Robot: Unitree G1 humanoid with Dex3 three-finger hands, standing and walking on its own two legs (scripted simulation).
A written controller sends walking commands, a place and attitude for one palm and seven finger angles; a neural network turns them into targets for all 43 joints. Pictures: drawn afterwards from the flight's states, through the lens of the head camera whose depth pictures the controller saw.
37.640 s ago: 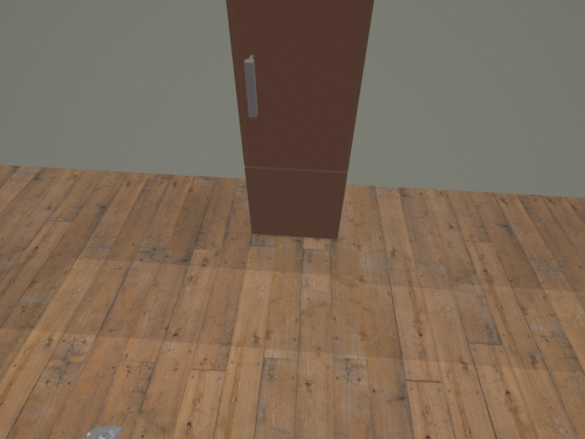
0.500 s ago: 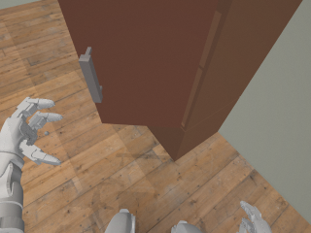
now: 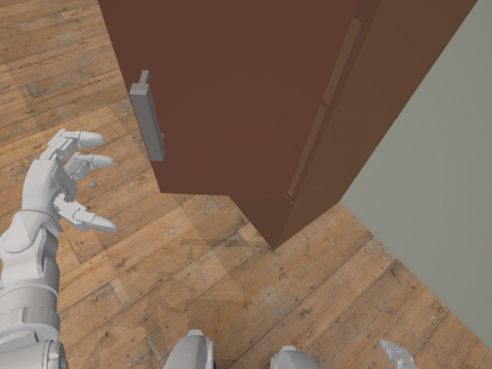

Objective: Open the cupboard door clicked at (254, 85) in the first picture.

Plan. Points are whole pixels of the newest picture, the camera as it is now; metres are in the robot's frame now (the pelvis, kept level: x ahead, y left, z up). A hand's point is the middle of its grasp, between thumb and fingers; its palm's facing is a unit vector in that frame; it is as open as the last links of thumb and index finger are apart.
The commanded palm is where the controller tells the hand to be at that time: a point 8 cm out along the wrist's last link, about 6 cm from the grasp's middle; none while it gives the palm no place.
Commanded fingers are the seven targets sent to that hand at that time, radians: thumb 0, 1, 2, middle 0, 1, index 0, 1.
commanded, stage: move the hooked fingers beside the handle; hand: left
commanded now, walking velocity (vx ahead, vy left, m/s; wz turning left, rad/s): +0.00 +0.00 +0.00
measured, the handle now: (152, 118) +0.54 +0.19 +0.04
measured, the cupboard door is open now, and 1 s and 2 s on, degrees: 52 52 52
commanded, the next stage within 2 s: slide the fingers in behind the handle in 1.82 s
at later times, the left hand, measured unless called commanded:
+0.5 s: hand (110, 149) +0.45 +0.24 +0.05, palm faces +0.01 -1.00 -0.02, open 14.0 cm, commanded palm +0.43 +0.29 +0.05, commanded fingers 0.00 -0.50 0.30 -0.30 -1.20 -0.30 -1.20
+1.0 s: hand (108, 138) +0.48 +0.26 +0.05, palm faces +0.01 -1.00 -0.02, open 14.0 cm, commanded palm +0.46 +0.30 +0.05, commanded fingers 0.00 -0.50 0.30 -0.30 -1.20 -0.30 -1.20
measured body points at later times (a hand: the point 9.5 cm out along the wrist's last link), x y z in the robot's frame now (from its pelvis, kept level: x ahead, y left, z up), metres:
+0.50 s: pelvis +0.00 -0.01 -0.02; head +0.11 +0.02 +0.42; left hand +0.45 +0.30 +0.06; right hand +0.04 -0.29 -0.12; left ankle +0.05 +0.08 -0.67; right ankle -0.01 -0.13 -0.67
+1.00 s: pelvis +0.00 -0.02 -0.02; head +0.14 +0.02 +0.41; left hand +0.47 +0.31 +0.05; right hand +0.02 -0.29 -0.12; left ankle +0.05 +0.08 -0.67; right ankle -0.01 -0.13 -0.67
